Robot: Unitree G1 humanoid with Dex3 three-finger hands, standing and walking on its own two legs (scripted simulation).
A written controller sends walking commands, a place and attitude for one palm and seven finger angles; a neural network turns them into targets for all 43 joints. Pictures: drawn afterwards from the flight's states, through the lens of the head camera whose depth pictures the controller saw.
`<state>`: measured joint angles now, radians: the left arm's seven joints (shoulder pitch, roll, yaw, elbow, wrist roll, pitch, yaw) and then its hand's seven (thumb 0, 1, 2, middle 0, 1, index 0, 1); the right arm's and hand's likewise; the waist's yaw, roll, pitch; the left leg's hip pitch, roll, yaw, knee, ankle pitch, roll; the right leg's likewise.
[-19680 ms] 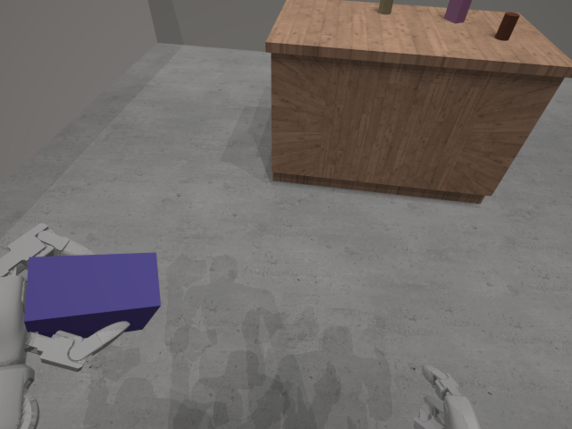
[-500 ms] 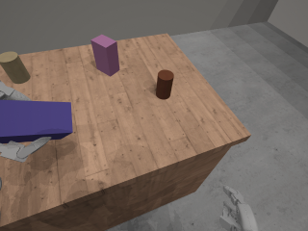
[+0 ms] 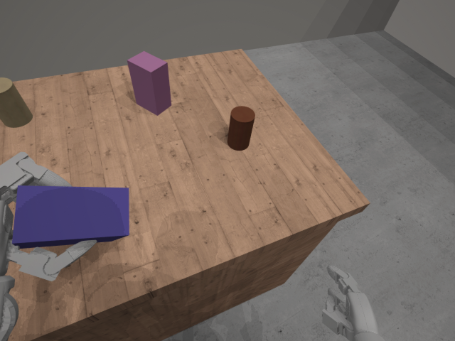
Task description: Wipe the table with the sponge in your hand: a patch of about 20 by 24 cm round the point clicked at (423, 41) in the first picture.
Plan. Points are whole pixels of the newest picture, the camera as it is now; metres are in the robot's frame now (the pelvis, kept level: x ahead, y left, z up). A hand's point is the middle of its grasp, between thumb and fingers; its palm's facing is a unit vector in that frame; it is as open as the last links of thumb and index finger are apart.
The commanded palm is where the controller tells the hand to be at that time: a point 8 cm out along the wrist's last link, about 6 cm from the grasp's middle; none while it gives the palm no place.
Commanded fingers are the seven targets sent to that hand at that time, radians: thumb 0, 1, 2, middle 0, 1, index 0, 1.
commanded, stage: come to a stop and stand still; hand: left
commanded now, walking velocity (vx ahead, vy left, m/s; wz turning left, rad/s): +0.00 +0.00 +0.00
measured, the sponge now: (88, 218) +0.24 +0.21 +0.14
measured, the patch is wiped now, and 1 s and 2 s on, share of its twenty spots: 0.00 0.00 0.00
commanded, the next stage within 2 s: look again from close up in 0.02 s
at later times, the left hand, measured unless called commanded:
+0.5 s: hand (45, 234) +0.20 +0.25 +0.16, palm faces +0.36 -0.85 -0.39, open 9.8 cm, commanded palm +0.14 +0.28 +0.18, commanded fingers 0.00 0.10 1.30 -1.20 -1.60 -1.20 -1.60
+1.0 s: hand (40, 224) +0.21 +0.25 +0.16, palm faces +0.40 -0.84 -0.37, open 9.8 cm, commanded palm +0.15 +0.28 +0.18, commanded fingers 0.00 0.10 1.30 -1.20 -1.60 -1.20 -1.60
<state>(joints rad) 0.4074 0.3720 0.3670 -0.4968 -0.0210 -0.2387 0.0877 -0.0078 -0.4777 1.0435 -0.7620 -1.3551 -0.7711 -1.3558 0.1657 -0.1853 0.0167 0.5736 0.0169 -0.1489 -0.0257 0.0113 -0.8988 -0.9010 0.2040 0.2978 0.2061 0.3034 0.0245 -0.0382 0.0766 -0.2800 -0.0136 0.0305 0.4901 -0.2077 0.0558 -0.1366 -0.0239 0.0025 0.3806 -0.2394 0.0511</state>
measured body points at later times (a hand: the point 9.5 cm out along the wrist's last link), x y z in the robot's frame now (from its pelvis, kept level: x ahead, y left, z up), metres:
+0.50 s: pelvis -0.02 +0.00 +0.00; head +0.01 +0.02 +0.45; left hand +0.18 +0.29 +0.18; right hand +0.16 -0.22 -0.07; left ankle +0.03 +0.08 -0.74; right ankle -0.02 -0.16 -0.74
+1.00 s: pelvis -0.01 -0.01 +0.00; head +0.02 +0.03 +0.45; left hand +0.18 +0.30 +0.18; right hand +0.17 -0.23 -0.07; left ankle +0.03 +0.08 -0.74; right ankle -0.02 -0.16 -0.74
